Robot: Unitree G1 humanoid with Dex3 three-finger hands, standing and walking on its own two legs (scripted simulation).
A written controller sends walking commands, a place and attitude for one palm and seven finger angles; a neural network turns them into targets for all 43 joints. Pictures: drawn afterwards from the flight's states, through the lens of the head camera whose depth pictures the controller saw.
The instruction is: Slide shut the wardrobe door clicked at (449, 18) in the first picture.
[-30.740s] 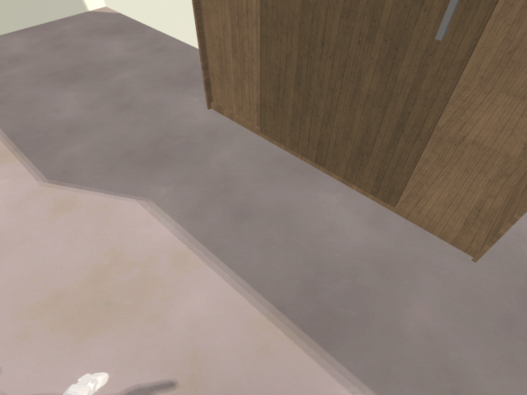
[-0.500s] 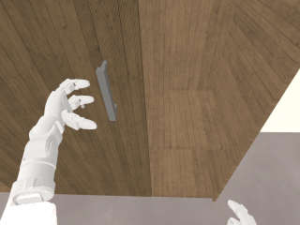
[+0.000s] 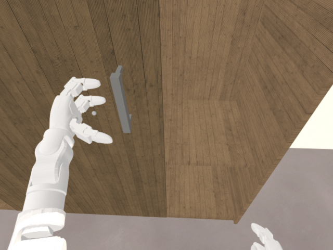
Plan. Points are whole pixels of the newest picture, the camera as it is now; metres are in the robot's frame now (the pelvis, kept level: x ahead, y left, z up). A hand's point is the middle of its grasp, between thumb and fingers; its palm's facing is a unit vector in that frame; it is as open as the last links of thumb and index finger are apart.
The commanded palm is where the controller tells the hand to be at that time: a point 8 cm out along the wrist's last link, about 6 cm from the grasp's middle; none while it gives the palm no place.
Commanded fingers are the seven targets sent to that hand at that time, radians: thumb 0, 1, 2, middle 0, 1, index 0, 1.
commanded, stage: move the hooked fingers beside the handle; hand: left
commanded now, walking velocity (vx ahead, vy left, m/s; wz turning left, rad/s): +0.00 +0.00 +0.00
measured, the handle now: (123, 101) +0.43 +0.12 +0.16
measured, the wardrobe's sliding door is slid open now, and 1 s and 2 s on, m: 0.39 0.39 0.39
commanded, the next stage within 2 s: none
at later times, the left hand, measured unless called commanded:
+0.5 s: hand (96, 108) +0.39 +0.18 +0.17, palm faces +0.00 -1.00 -0.04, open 14.0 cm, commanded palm +0.35 +0.23 +0.15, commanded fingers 0.00 -0.50 0.30 -0.30 -1.20 -0.30 -1.20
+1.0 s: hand (101, 122) +0.37 +0.17 +0.14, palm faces -0.01 -1.00 -0.04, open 14.0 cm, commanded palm +0.35 +0.23 +0.17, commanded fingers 0.00 -0.50 0.30 -0.30 -1.20 -0.30 -1.20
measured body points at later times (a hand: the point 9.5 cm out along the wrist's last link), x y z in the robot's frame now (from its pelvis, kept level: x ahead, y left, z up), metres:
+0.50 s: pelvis +0.00 +0.00 +0.00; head -0.02 -0.02 +0.45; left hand +0.38 +0.23 +0.18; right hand +0.14 -0.25 -0.10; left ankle +0.00 +0.12 -0.74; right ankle -0.04 -0.11 -0.74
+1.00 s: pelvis +0.00 -0.01 +0.00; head +0.00 -0.02 +0.45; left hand +0.36 +0.22 +0.15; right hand +0.14 -0.26 -0.10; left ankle +0.00 +0.12 -0.74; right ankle -0.04 -0.11 -0.74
